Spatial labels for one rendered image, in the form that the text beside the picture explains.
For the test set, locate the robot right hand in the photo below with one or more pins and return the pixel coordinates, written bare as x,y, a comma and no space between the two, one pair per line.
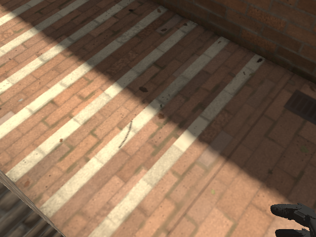
299,212

